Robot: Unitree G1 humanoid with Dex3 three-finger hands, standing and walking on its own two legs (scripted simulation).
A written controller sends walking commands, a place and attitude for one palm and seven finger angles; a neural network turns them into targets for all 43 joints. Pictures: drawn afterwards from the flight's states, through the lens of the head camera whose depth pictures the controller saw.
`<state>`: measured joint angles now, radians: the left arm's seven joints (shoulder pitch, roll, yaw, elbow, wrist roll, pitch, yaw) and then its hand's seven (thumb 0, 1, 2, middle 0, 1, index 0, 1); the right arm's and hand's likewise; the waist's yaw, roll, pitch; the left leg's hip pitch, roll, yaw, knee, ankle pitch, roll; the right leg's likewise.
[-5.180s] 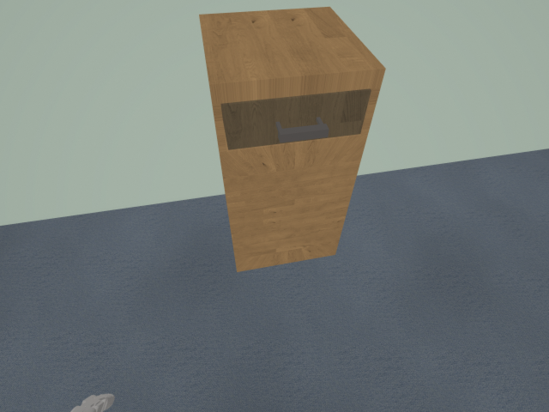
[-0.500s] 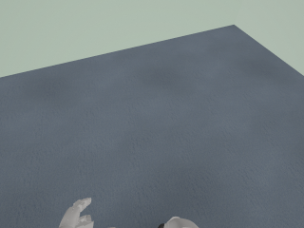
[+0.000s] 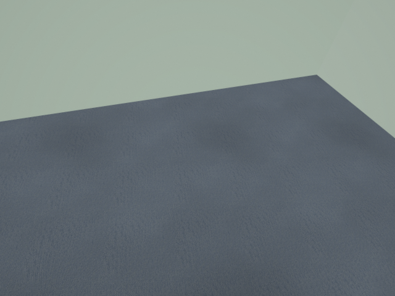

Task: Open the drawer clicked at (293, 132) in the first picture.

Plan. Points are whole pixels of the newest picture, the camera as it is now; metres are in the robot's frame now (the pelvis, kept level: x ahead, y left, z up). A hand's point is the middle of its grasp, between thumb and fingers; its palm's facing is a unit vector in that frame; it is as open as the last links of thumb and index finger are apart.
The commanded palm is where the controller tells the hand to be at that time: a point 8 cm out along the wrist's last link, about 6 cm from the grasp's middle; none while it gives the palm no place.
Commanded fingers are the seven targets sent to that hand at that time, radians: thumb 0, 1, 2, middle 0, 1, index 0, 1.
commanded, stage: turn to face it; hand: left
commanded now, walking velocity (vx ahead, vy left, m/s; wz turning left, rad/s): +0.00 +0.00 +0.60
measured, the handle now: out of the picture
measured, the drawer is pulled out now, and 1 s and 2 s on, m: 0.00 0.00 0.00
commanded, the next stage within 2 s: none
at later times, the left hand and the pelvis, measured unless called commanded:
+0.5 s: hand out of the picture +0.05 +0.16 -0.13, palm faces +0.30 -0.91 -0.30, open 7.4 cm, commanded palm none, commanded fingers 0.00 0.90 0.90 -0.20 -0.30 -0.20 -0.30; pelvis -0.01 -0.06 +0.00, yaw +17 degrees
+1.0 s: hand out of the picture -0.15 +0.17 -0.18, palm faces +0.62 -0.73 -0.28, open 7.4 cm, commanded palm none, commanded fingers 0.00 0.90 0.90 -0.20 -0.30 -0.20 -0.30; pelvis -0.03 -0.03 -0.01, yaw +36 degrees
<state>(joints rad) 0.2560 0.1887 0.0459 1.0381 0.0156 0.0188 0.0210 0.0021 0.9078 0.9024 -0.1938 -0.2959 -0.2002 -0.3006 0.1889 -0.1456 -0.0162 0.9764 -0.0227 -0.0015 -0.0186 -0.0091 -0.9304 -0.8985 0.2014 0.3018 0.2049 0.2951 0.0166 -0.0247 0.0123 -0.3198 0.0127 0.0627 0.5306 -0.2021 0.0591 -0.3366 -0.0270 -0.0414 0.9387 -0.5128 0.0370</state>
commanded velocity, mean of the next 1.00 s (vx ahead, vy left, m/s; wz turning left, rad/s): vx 0.00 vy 0.00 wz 0.60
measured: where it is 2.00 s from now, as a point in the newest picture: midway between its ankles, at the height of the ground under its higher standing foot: outside the picture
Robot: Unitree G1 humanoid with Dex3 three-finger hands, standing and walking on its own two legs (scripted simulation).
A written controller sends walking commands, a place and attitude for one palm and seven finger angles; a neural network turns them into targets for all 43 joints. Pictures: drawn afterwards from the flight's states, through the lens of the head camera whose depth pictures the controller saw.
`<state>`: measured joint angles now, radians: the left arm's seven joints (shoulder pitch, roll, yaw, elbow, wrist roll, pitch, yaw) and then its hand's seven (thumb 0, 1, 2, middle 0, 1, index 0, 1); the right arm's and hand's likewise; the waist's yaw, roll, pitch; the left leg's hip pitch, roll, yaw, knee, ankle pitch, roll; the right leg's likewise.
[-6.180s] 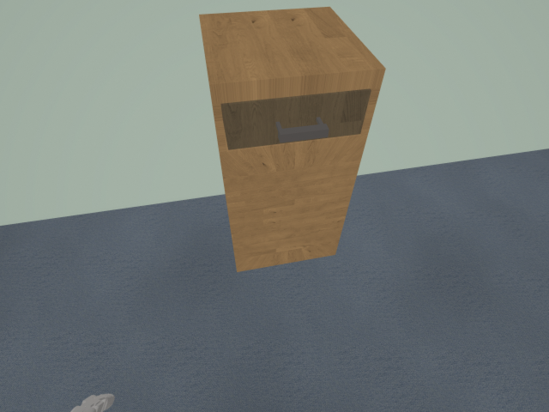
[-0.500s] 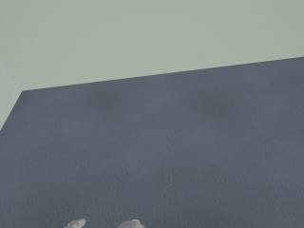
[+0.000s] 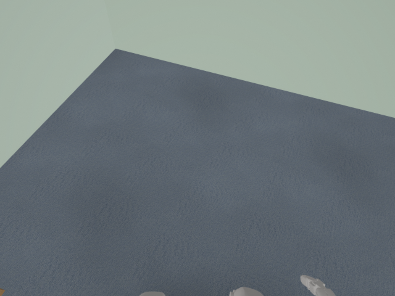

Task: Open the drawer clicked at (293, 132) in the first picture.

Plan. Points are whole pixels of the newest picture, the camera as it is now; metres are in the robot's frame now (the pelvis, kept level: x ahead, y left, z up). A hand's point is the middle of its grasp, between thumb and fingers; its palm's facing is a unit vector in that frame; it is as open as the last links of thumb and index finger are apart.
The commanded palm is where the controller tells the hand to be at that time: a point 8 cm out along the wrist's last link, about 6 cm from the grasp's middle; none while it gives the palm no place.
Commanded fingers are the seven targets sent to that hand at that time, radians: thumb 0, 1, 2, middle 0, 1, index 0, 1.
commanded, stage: turn to face it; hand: left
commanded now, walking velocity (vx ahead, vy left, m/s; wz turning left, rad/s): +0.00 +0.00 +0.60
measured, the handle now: out of the picture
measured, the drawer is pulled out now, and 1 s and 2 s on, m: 0.00 0.00 0.00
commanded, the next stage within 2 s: none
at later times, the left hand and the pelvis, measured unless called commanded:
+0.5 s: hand out of the picture +0.05 +0.16 -0.12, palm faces +0.28 -0.91 -0.29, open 7.4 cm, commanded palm none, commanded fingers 0.00 0.90 0.90 -0.20 -0.30 -0.20 -0.30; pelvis -0.01 -0.05 +0.01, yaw +18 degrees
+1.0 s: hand out of the picture -0.12 +0.22 -0.16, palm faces +0.60 -0.76 -0.25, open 7.4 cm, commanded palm none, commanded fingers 0.00 0.90 0.90 -0.20 -0.30 -0.20 -0.30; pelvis -0.04 +0.00 +0.01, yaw +36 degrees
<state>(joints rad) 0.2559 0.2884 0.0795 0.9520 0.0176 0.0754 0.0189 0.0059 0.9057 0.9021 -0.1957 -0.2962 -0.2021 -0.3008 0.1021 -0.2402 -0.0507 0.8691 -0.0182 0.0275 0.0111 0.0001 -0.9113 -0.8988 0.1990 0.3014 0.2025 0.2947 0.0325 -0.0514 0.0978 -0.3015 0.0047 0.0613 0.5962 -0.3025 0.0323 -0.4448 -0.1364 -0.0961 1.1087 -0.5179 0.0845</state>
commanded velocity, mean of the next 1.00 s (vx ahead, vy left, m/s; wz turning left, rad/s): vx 0.00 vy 0.00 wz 0.60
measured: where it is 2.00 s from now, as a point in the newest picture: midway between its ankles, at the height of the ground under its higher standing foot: outside the picture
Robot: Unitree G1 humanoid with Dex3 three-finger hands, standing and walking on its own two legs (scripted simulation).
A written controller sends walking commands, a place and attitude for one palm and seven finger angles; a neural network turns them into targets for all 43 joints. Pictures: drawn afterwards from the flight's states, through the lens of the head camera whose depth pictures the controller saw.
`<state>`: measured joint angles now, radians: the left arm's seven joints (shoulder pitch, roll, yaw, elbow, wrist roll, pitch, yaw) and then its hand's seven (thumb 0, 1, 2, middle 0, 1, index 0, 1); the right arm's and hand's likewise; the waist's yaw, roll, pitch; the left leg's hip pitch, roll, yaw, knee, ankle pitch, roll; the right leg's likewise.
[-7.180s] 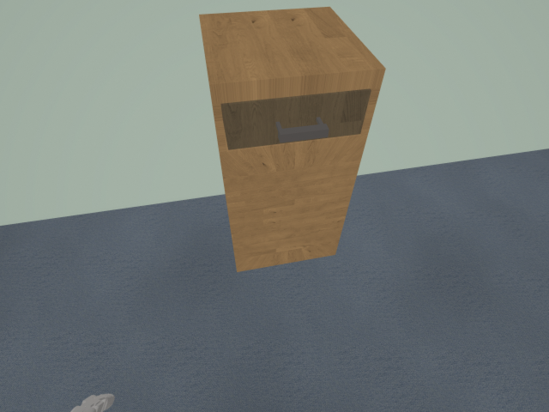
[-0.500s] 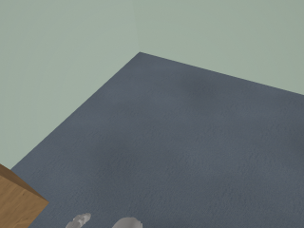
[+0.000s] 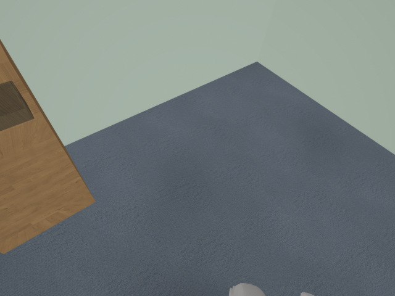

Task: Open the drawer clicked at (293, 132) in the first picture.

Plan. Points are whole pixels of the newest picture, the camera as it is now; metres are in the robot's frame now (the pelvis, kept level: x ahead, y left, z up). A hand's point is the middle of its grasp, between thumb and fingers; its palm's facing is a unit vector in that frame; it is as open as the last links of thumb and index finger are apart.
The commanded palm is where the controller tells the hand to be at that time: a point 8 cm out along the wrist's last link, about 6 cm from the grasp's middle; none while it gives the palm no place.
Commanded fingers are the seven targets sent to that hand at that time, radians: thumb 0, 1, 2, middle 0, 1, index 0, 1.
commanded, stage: turn to face it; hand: left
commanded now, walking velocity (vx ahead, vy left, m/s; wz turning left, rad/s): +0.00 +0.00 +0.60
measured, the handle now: out of the picture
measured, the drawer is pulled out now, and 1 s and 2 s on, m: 0.00 0.00 0.00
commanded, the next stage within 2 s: take the last steps up to it in 1.20 s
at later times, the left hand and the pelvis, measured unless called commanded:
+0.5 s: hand out of the picture +0.04 +0.16 -0.13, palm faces +0.29 -0.91 -0.30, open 7.4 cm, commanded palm none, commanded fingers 0.00 0.90 0.90 -0.20 -0.30 -0.20 -0.30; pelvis +0.00 -0.06 +0.00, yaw +19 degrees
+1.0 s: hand out of the picture -0.10 +0.21 -0.17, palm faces +0.58 -0.77 -0.26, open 7.4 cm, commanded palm none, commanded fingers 0.00 0.90 0.90 -0.20 -0.30 -0.20 -0.30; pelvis -0.02 +0.00 +0.00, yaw +34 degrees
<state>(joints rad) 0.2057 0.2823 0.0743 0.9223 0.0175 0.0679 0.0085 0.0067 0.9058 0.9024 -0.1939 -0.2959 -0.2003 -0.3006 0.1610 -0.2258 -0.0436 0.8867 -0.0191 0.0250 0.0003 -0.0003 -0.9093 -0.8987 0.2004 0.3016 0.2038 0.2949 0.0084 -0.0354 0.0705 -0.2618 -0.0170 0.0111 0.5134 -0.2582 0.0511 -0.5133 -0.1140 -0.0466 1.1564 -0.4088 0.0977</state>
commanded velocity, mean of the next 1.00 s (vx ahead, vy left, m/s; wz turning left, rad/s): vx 0.00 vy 0.00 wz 0.51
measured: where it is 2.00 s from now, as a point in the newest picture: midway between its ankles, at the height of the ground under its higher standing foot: outside the picture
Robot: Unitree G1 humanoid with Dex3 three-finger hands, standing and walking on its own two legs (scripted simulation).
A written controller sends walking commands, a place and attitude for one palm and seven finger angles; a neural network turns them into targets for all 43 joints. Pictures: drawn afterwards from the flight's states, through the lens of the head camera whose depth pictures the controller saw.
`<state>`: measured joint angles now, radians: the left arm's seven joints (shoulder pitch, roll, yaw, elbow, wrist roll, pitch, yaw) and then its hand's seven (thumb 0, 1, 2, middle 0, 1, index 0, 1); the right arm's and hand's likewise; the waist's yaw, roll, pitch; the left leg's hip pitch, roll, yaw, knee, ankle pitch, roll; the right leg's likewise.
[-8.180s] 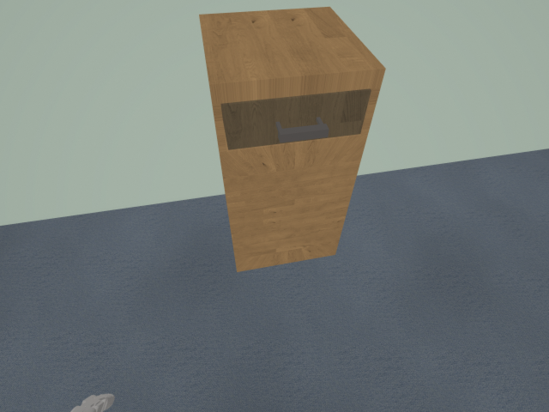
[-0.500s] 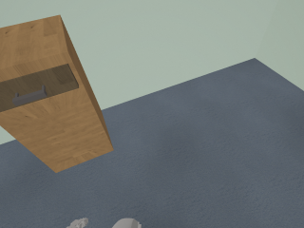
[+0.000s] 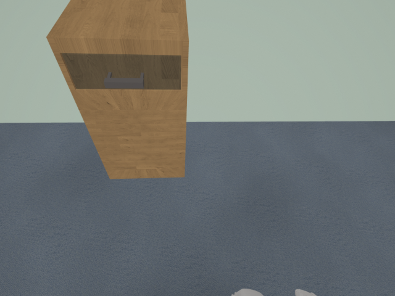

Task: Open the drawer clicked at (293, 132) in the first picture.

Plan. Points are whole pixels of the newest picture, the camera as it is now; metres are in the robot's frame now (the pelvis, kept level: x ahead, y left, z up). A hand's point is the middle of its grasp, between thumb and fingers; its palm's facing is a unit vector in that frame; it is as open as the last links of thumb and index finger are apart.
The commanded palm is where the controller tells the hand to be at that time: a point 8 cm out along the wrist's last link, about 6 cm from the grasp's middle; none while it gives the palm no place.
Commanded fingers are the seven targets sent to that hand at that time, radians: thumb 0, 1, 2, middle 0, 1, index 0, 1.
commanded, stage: turn to face it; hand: left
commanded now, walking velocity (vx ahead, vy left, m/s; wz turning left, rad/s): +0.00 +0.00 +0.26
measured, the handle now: (125, 79) +0.77 +0.31 -0.05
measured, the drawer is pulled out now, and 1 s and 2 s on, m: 0.00 0.00 0.00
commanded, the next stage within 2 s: take the last steps up to it in 0.20 s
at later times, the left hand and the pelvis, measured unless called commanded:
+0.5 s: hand out of the picture +0.00 +0.15 -0.15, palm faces +0.22 -0.94 -0.25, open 7.3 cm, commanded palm none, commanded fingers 0.00 0.90 0.90 -0.20 -0.30 -0.20 -0.30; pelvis +0.00 -0.04 +0.01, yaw +10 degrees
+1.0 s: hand out of the picture +0.08 +0.23 -0.18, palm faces +0.21 -0.96 -0.16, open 7.4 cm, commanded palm none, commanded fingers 0.00 0.90 0.90 -0.20 -0.30 -0.20 -0.30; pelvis +0.10 +0.05 +0.00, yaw +9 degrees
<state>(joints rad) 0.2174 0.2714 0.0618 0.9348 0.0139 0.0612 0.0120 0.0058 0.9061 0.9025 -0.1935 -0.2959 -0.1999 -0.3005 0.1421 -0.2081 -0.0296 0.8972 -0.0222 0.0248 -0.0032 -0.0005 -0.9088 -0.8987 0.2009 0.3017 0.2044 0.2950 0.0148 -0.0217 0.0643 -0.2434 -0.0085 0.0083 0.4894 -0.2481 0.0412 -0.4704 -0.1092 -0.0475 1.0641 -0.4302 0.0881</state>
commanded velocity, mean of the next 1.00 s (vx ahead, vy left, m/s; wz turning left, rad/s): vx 0.21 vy -0.01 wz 0.06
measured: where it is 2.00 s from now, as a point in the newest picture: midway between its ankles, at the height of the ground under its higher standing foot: outside the picture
